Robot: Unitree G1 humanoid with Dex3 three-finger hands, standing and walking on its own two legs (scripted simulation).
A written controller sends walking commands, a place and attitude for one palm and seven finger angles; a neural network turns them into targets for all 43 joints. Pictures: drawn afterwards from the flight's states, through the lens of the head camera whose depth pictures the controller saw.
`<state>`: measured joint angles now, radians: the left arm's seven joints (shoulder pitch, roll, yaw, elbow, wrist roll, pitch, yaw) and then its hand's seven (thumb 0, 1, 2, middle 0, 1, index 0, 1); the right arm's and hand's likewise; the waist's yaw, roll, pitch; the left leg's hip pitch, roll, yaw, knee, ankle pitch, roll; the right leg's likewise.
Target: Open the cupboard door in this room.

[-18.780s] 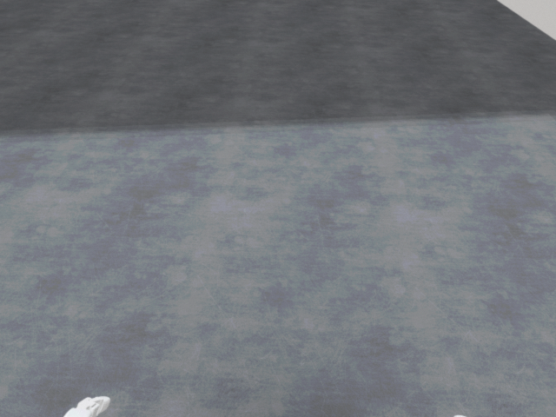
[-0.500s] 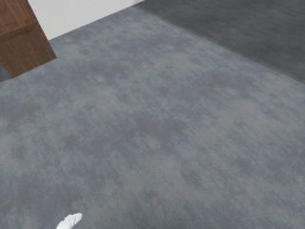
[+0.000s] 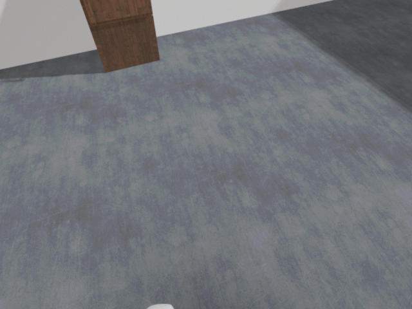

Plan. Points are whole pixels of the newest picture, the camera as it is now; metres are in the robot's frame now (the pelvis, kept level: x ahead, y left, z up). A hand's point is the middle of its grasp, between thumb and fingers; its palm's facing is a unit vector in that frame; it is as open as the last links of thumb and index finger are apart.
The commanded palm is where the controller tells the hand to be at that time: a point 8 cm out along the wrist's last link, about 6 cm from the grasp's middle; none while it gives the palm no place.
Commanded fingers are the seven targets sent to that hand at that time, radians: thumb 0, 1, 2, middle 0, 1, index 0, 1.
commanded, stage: turn or walk to find it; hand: left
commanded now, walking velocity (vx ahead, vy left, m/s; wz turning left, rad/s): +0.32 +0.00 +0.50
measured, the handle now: out of the picture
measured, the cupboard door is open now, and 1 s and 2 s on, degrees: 0 0 0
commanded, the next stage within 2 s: none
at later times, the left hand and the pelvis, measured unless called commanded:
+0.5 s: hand (120, 259) +0.23 +0.23 -0.16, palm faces +0.13 -0.97 -0.21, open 7.4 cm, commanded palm none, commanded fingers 0.00 0.90 0.90 -0.20 -0.30 -0.20 -0.30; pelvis +0.15 +0.02 -0.01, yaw +11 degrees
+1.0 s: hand (140, 268) +0.22 +0.18 -0.17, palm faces +0.44 -0.88 -0.17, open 7.3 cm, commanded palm none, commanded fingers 0.00 0.90 0.90 -0.20 -0.30 -0.20 -0.30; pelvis +0.36 +0.06 +0.00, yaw +21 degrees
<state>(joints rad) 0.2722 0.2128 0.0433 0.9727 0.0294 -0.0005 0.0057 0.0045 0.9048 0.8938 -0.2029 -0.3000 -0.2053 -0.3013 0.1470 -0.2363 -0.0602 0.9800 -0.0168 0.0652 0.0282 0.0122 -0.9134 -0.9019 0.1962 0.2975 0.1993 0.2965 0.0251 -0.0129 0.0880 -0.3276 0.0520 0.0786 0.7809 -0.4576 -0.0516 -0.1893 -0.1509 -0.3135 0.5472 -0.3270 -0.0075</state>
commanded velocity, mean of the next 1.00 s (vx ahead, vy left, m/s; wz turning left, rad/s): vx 0.36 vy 0.00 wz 0.29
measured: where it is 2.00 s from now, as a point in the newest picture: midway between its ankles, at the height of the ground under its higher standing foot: (179, 186)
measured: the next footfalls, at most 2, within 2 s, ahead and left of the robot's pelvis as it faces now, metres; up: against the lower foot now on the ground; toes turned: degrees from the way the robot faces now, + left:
left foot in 0.06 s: +0.03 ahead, +0.13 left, +0.00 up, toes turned +9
right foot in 0.54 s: +0.32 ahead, -0.08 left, +0.00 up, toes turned +4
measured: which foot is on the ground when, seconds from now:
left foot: up 0.00-0.04, down 0.06-0.54, up 0.56-1.00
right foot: down 0.00-0.06, up 0.08-0.52, down 0.54-1.00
